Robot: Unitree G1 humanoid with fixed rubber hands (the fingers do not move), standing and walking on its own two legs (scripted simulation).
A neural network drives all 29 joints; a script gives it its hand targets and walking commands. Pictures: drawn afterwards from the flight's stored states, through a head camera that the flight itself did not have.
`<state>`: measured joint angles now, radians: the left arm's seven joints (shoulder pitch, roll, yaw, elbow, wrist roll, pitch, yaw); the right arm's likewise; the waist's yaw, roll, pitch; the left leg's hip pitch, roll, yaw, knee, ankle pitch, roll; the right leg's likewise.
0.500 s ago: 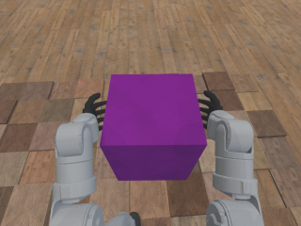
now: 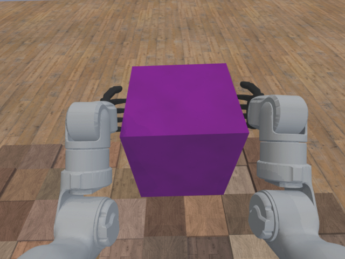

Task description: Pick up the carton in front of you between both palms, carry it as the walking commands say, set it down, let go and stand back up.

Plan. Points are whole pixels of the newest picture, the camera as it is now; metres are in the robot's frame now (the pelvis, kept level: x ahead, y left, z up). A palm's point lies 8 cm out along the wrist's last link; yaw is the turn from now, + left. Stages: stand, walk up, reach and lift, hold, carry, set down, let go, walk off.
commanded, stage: carry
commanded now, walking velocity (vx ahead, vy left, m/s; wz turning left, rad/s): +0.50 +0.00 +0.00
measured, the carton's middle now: (180, 134) +0.39 +0.01 +0.11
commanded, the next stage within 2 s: none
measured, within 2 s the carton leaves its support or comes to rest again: neither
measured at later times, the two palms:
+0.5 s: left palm (139, 89) +0.65 +0.16 +0.06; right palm (227, 95) +0.62 -0.14 +0.06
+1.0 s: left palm (151, 38) +0.92 +0.14 +0.12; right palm (224, 37) +0.94 -0.16 +0.12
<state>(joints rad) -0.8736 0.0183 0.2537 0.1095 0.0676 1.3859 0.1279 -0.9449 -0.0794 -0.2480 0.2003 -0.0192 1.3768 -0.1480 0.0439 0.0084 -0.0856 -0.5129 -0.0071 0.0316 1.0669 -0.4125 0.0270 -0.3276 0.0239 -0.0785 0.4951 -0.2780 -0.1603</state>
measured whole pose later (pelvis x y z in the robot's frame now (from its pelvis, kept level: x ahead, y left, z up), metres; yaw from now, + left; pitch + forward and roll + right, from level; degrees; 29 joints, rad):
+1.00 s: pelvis +0.58 -0.02 +0.00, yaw +1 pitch +5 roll +1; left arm -0.62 -0.02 0.20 0.11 0.05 1.20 0.13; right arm -0.66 0.00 -0.19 0.13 -0.06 1.21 -0.13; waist 0.04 0.01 -0.08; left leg -0.62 0.06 0.05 0.79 -0.22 0.00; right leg -0.21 0.00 -0.14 0.38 -0.25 -0.07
